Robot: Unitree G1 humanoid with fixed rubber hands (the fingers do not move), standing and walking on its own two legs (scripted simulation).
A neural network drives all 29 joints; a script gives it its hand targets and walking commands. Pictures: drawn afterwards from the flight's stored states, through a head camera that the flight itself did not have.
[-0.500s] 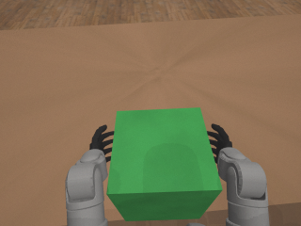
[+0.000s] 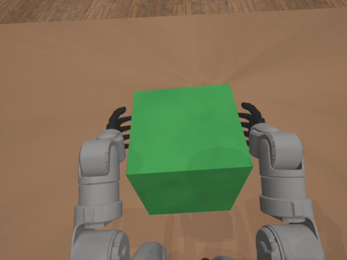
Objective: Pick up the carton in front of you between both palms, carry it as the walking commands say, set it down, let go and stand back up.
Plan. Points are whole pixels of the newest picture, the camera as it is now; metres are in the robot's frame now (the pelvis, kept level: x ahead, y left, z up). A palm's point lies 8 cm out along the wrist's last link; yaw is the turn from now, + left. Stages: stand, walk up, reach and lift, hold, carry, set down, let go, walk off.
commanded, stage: carry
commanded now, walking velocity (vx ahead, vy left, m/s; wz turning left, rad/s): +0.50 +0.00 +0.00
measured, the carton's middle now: (185, 155) +0.34 +0.01 +0.02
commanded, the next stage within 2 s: none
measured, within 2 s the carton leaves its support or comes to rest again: neither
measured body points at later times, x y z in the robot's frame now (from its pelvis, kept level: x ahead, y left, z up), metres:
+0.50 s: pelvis +0.33 +0.03 -0.02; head +0.42 +0.03 +0.42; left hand +0.73 +0.14 +0.05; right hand +0.69 -0.16 +0.05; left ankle +0.33 +0.07 -0.75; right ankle +0.30 -0.11 -0.67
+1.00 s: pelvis +0.65 -0.03 -0.04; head +0.72 -0.03 +0.40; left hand +1.02 +0.15 +0.04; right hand +1.04 -0.16 +0.04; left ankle +0.68 +0.12 -0.71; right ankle +0.63 -0.07 -0.78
